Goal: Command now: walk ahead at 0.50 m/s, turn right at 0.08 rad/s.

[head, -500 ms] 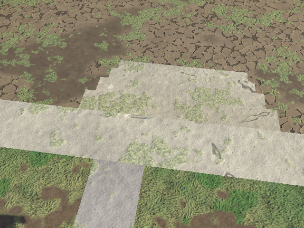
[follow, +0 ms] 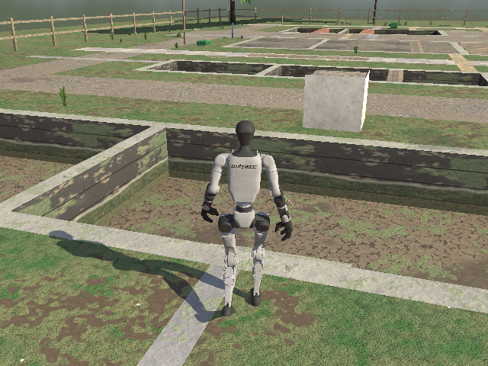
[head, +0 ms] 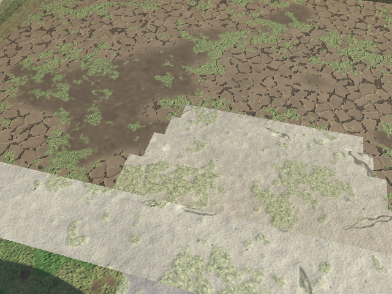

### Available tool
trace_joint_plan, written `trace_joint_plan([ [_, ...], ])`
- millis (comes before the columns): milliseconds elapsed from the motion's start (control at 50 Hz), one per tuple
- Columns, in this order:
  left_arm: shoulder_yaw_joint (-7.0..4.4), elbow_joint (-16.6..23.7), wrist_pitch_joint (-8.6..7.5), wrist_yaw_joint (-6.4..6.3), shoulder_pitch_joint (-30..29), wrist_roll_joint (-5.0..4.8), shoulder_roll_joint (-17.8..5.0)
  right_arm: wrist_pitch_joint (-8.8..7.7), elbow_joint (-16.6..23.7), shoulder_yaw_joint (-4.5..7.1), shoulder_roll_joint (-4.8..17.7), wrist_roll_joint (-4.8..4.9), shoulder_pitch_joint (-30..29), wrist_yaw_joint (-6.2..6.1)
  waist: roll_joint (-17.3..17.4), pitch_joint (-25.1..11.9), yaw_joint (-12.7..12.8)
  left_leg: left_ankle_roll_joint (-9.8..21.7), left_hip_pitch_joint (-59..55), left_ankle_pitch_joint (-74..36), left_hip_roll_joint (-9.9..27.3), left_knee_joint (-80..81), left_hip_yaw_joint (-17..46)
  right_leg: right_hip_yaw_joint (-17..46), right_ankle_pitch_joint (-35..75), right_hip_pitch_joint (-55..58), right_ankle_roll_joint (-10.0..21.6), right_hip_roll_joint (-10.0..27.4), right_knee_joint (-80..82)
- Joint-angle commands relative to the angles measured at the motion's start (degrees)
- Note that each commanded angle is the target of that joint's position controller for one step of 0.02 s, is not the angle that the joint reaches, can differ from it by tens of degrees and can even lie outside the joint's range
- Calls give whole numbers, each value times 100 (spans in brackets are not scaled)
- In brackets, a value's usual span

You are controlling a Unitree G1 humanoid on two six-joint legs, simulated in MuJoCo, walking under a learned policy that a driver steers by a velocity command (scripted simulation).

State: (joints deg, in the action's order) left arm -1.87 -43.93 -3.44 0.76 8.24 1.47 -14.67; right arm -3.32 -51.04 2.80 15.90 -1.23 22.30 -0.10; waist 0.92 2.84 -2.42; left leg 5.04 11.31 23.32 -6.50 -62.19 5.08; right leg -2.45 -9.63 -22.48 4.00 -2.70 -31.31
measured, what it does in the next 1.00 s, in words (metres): walks ahead, turning right: left foot, then right foot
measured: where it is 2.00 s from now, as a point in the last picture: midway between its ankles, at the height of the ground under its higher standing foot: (273, 193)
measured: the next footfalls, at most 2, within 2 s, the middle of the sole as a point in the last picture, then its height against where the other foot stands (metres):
left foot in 0.40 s outside the picture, level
right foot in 0.94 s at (261, 274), level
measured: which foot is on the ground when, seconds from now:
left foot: up 0.00-0.38, down 0.40-0.92, up 0.94-1.00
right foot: down 0.00-0.40, up 0.42-0.92, down 0.94-1.00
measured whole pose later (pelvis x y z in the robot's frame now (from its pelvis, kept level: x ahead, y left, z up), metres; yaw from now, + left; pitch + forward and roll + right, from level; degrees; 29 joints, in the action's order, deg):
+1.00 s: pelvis +0.45 -0.09 -0.01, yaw -33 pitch +1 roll +1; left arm -2.6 -36.1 0.2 1.6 6.5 0.9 -14.7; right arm -1.0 -46.6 2.1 15.0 -1.3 22.2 -0.8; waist -0.3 3.9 -2.7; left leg -1.3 12.7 27.7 3.7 -63.9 -6.9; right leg -3.7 -11.1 -26.6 7.8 -4.3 -37.5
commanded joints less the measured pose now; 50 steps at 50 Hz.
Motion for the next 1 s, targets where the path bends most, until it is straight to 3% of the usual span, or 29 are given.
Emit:
trace_joint_plan([
  [20,-179,-40,-30,24,733,-55,-544,-95,568,73,529,-106,-282,64,-273,-231,255,-96,2220,-492,728,-697,-46,2612,379,1849,1024,1633,1713],
  [60,-157,-212,-81,20,881,-98,-515,-6,622,18,388,-160,-215,113,-547,-289,92,-265,1881,-554,844,-267,-171,2132,1162,1516,940,1288,1827],
  [120,-233,-364,-108,-16,1213,-129,-719,54,766,-56,262,-165,-518,138,-529,-272,93,-505,1963,-621,921,334,-376,1869,1450,1299,1105,1171,2004],
  [200,-277,-432,-35,-43,1537,-142,-766,74,1163,-165,162,-119,-1632,130,-534,-1,355,-718,2113,-1449,973,1651,-500,1765,986,1099,1006,979,2184],
  [300,-343,-370,28,-38,1835,-93,-907,4,1424,-200,205,-32,-2296,108,-545,-195,602,-709,1695,-1801,698,2507,-521,1911,1799,1415,847,1001,1575],
  [340,-372,-271,70,-81,1727,-64,-983,-50,1454,-171,294,-8,-2168,83,-594,-229,482,-629,1252,-1493,613,2852,-423,2182,1709,1399,729,1079,1302],
  [380,-409,-140,84,-104,1431,-80,-1079,-132,1233,-99,422,-30,-1388,31,-466,-405,55,-485,102,-1412,480,3531,-428,2291,1476,1093,538,905,662],
  [400,-369,-88,48,-79,1428,-124,-906,-211,1111,-3,702,-111,-802,-38,-72,-776,-194,-299,-851,-1224,924,3808,-1,2040,1106,737,385,556,-312],
  [420,-250,121,-4,-68,1454,-151,-438,-232,1096,102,1189,-210,125,-131,793,-1621,-503,-7,-2005,4,2441,4112,1469,1316,-392,123,213,123,-2005],
  [440,-232,325,23,-59,1938,-208,-342,-100,1067,209,1571,-158,-18,-148,1812,-1597,-96,518,-2375,844,3257,4884,3710,738,-2521,-1430,110,-493,-3030],
  [460,-295,122,133,-94,1883,-37,-726,-28,1127,144,1053,-98,-324,-131,829,-922,24,625,-1747,1385,3136,4827,3515,812,-2128,-1817,134,58,-3627],
  [480,-315,128,165,-29,1496,10,-721,-29,1195,28,566,-55,-611,-95,253,-391,49,525,-1194,974,2776,4868,2660,827,-1588,-1789,110,217,-3664],
  [500,-293,159,186,29,1344,0,-574,-55,1178,-15,404,-60,-766,-66,227,-152,145,419,-777,18,2493,5014,1857,793,-1234,-1622,30,370,-3509],
  [520,-300,176,245,74,1294,31,-550,-98,1149,-31,338,-50,-794,-77,439,-105,216,316,-587,-626,2267,5087,1295,720,-1065,-1490,-52,487,-3406],
  [560,-298,224,363,137,1297,62,-522,-190,1025,-10,354,15,-609,-76,567,-196,276,287,-506,-1821,2073,5098,619,641,-773,-1353,-158,524,-3464],
  [600,-296,357,425,156,1050,14,-484,-235,929,17,384,56,-396,-60,460,-268,298,327,-659,-2771,2069,5037,175,648,-503,-1574,-220,520,-3479],
  [720,-174,810,473,248,-7,36,-301,-178,742,67,498,49,-43,-54,373,37,145,325,-671,-3028,1996,5091,-764,383,614,-1922,-255,571,-2299],
  [820,-83,1207,421,311,-757,57,-230,-101,560,124,701,65,312,-105,315,269,-96,235,-988,-3691,2142,4809,-1238,-227,483,-1463,67,474,-978],
  [860,-121,1265,408,305,-723,38,-281,-20,513,164,883,30,304,-139,451,202,-31,110,-1235,-4794,2146,4383,-1460,-428,-100,-1049,242,265,-647],
  [900,-208,1137,387,223,-89,54,-423,59,481,186,1048,10,286,-186,602,-294,280,25,-1456,-6370,2157,3263,-1685,-571,-653,-161,481,-133,-477],
  [920,-291,882,341,158,772,92,-530,109,510,187,1080,23,215,-191,438,-787,694,-84,-1148,-6192,2076,2087,-1818,-467,-541,919,637,-331,-84],
  [940,-433,655,312,56,1701,138,-910,125,687,149,952,46,136,-174,-176,-1425,1124,-269,-5,-4662,1917,315,-1911,590,-799,2427,936,316,314],
  [960,-551,797,318,1,1362,-7,-1551,120,1114,-10,204,-1,290,-35,-1460,-1853,573,-590,2490,797,861,-1609,-1653,3446,-782,4034,1536,1971,698],
  [980,-599,911,371,-17,1650,-196,-1563,113,1313,111,732,-76,-278,-43,-840,-2211,1056,-667,3171,678,607,-2151,-511,4554,-264,4116,1909,2245,1233],
  [1000,-529,756,393,-70,1446,-188,-1304,65,1435,125,778,11,-622,-46,-525,-1364,882,-650,3507,147,940,-1990,-336,3595,391,3575,1782,2104,1241],
])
